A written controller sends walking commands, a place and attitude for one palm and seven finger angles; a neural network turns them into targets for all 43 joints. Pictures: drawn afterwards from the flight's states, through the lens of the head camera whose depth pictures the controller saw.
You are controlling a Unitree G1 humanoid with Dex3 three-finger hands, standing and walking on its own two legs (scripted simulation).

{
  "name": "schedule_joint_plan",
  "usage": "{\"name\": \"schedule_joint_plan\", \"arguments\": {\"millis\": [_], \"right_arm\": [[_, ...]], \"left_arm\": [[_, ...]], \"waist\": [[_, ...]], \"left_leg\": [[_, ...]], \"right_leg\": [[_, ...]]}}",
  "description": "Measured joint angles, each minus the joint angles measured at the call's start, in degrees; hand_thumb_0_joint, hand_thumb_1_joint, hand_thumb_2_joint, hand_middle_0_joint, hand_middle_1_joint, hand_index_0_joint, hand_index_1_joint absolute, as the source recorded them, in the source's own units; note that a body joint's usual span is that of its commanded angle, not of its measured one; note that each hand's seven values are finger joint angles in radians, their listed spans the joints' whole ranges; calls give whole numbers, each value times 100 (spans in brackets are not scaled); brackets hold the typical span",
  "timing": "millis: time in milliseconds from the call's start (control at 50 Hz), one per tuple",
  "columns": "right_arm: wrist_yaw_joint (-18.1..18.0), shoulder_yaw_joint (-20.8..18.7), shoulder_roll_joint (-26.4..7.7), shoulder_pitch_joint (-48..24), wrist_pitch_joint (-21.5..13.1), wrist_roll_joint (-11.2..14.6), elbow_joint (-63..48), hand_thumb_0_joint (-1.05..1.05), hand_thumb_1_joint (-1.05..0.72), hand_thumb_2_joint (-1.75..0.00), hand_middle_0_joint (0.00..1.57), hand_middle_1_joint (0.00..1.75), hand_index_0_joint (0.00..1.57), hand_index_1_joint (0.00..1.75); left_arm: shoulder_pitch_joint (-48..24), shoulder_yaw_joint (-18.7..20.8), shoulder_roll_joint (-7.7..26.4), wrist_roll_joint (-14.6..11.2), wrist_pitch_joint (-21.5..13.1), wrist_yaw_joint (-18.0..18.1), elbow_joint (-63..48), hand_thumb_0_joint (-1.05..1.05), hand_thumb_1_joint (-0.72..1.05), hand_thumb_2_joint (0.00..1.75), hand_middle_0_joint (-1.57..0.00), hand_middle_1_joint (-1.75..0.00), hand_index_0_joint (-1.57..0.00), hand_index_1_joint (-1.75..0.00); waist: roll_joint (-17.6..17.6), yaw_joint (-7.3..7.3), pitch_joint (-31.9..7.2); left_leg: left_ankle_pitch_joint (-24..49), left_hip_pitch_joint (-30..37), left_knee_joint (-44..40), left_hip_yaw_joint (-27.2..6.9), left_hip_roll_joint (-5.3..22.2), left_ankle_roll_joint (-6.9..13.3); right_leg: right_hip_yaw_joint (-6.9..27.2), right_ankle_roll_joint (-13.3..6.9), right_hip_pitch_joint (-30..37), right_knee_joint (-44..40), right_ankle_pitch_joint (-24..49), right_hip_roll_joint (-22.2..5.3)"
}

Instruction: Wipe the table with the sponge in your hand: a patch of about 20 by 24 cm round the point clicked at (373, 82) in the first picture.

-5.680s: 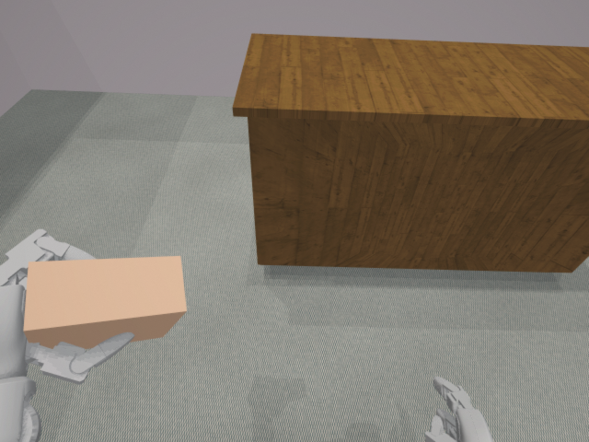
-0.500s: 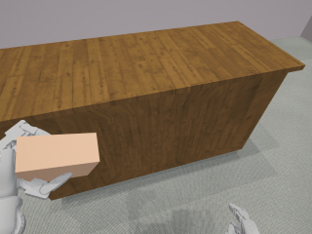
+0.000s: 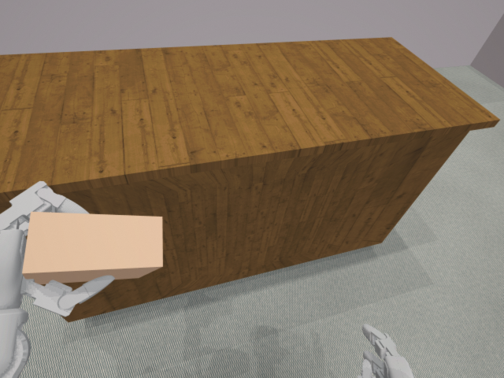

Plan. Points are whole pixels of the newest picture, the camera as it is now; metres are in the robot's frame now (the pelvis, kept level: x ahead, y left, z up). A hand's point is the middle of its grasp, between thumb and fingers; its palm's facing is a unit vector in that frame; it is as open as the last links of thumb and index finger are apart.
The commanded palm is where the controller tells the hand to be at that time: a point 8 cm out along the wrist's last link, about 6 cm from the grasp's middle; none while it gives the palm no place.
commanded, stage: shuffle to correct the standing spot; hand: left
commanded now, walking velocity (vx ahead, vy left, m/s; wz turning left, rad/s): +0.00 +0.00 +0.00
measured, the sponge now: (114, 250) +0.23 +0.20 +0.13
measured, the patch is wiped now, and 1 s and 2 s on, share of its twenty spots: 0.00 0.00 0.00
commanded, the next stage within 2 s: come to a stop and stand still in 1.48 s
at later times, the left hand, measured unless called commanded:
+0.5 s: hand (91, 184) +0.30 +0.25 +0.16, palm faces +0.37 -0.86 -0.35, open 10.1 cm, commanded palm +0.24 +0.29 +0.18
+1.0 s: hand (104, 139) +0.38 +0.26 +0.17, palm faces +0.27 -0.82 -0.51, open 10.1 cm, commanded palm +0.32 +0.31 +0.18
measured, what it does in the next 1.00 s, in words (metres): walks ahead: left foot, then right foot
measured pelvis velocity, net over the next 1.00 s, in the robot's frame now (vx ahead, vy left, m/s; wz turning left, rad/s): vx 0.14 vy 0.05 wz -0.09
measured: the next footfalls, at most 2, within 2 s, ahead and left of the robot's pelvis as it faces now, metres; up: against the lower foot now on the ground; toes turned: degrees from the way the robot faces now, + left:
left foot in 0.62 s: +0.12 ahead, +0.11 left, +0.00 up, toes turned -1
right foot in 0.98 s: +0.23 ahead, -0.04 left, +0.00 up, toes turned -13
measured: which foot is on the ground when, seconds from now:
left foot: down 0.00-0.54, up 0.56-0.60, down 0.62-0.98, up 1.00-1.00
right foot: down 0.00-0.64, up 0.66-0.96, down 0.98-1.00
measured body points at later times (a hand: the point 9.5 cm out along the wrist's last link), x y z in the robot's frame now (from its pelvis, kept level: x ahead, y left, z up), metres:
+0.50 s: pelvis +0.07 +0.01 -0.02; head +0.09 +0.03 +0.43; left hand +0.28 +0.30 +0.18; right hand +0.24 -0.22 -0.08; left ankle +0.01 +0.08 -0.73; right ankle +0.05 -0.14 -0.74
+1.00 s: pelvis +0.14 +0.05 -0.02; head +0.15 +0.05 +0.43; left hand +0.36 +0.30 +0.20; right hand +0.25 -0.19 -0.11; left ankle +0.08 +0.11 -0.73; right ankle +0.19 -0.03 -0.74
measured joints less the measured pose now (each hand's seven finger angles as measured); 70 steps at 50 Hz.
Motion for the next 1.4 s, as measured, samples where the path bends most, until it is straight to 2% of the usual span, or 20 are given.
{"name": "schedule_joint_plan", "arguments": {"millis": [160,320,460,520,540,580,620,680,760,820,920,960,1000,1060,1120,1200,1260,1300,1340,1400], "right_arm": [[103,102,57,-329,16,-92,-38,1,-91,-90,20,30,21,30],[46,97,-4,-474,285,-63,-259,1,-90,-90,20,30,21,30],[39,-38,-149,-443,406,-5,-291,1,-91,-90,20,30,21,30],[60,-145,-210,-419,474,25,-226,1,-91,-90,20,30,21,30],[75,-178,-241,-409,506,32,-188,1,-91,-90,20,30,21,30],[110,-232,-316,-362,579,43,-117,1,-91,-90,20,30,21,30],[129,-239,-383,-322,621,33,-94,1,-91,-90,20,30,20,30],[80,-293,-291,-386,575,6,-2,1,-91,-90,20,30,20,30],[106,-232,6,-278,429,-20,79,1,-91,-90,20,30,20,30],[153,-116,122,-167,333,-28,63,1,-91,-90,20,30,20,30],[118,-6,107,-56,340,-71,-59,1,-91,-90,20,30,21,30],[72,0,51,-3,397,-63,-104,1,-90,-90,20,30,21,30],[49,-39,-15,3,454,-49,-98,1,-90,-90,20,30,21,30],[122,-169,-204,-342,607,-86,218,1,-91,-90,20,30,21,30],[159,-219,-340,-458,692,-91,297,1,-91,-90,20,30,21,30],[28,-219,-377,-443,613,-117,231,1,-91,-90,20,30,20,30],[-97,-225,-370,-375,469,-149,122,1,-91,-90,20,30,20,30],[-160,-254,-423,-293,374,-133,6,1,-91,-90,20,30,20,30],[-214,-291,-353,-324,326,-74,-12,1,-91,-90,20,30,20,30],[-197,-241,-122,-378,293,-64,9,1,-91,-90,20,30,20,30]], "left_arm": [[-361,273,-136,-98,-23,166,-194,-1,-49,99,-73,-134,-76,-134],[-244,86,-199,-91,150,154,-42,-1,-49,100,-73,-134,-76,-134],[-155,230,-42,-164,153,190,-340,-1,-49,100,-73,-134,-76,-134],[-98,298,83,-192,75,207,-535,-1,-49,100,-73,-134,-76,-134],[-72,313,107,-189,23,215,-581,-1,-49,100,-73,-134,-76,-134],[9,341,118,-175,-80,233,-666,-1,-49,100,-73,-134,-76,-134],[124,427,90,-164,-121,268,-815,-1,-49,100,-73,-134,-76,-134],[140,539,-19,-155,-112,309,-746,-1,-49,100,-73,-134,-76,-134],[-67,449,-77,-58,58,298,-414,-1,-49,100,-73,-134,-76,-134],[-88,322,-102,-25,118,253,-474,-1,-49,100,-73,-134,-76,-134],[341,329,118,-38,70,177,-704,-1,-49,100,-73,-134,-76,-134],[472,398,308,-69,89,160,-699,-1,-49,100,-73,-134,-76,-134],[391,493,539,-63,76,150,-655,-1,-49,100,-73,-134,-76,-134],[64,546,348,-93,32,134,-430,-1,-49,100,-73,-134,-76,-134],[52,478,15,-62,46,184,-419,-1,-49,100,-73,-134,-76,-134],[99,234,-144,-24,98,217,-660,-1,-49,100,-73,-134,-76,-134],[170,172,-55,-14,103,261,-846,-1,-49,100,-73,-134,-76,-134],[175,185,1,-16,71,285,-906,-1,-49,100,-73,-134,-76,-134],[0,283,112,-39,20,302,-816,-1,-49,100,-73,-134,-76,-134],[-273,442,207,-26,27,320,-432,-1,-49,100,-73,-134,-76,-134]], "waist": [[69,141,-124],[230,46,-268],[279,-137,-118],[285,-219,-37],[279,-221,-9],[262,-166,5],[218,-101,10],[115,29,140],[156,-100,72],[218,-196,4],[399,-319,-47],[491,-354,-87],[476,-371,-135],[552,-174,51],[452,-56,73],[145,-27,56],[-36,-4,19],[63,-16,-79],[36,-26,-56],[28,-102,-80]], "left_leg": [[-268,57,156,17,55,30],[-765,77,588,110,120,45],[-1145,16,1003,107,155,32],[-1032,-276,1616,50,156,-49],[-851,-424,1915,-5,131,-119],[-1303,-684,2191,-178,89,-148],[-1052,-689,1487,-292,149,-135],[-943,-486,1406,42,76,45],[-729,-58,769,125,24,138],[-501,199,225,146,17,149],[-484,404,-78,240,7,130],[-741,303,295,207,39,112],[-1059,-244,1491,136,47,9],[-1122,-1317,3820,-292,97,-209],[-619,-2024,4461,-477,335,-337],[-104,-2061,2976,-374,697,-349],[-67,-1403,1431,-146,692,-306],[-199,-899,697,-79,630,-277],[201,-807,663,-39,525,-294],[85,-797,823,-13,417,-268]], "right_leg": [[13,-56,109,-1,-167,59],[103,-87,46,507,-654,129],[98,-45,-39,956,-1034,158],[39,12,-27,1056,-1179,118],[31,19,-5,1066,-1205,100],[66,53,20,1045,-1224,74],[170,90,-46,1179,-1301,53],[246,-72,-538,2580,-1709,9],[-197,-186,-1306,4161,-1569,84],[-594,-202,-1626,3798,-1061,49],[-1051,-243,-1343,1904,-462,42],[-1200,-274,-888,1014,-194,121],[-1197,-590,-551,574,-235,133],[-1201,-720,-624,1000,-501,211],[-1108,-606,-468,825,-399,190],[-1029,-495,-290,533,-305,-26],[-918,-374,-209,562,-382,-212],[-901,-275,-214,739,-535,-237],[-777,-193,-250,1056,-790,-305],[-473,-186,-494,2004,-1595,-156]]}}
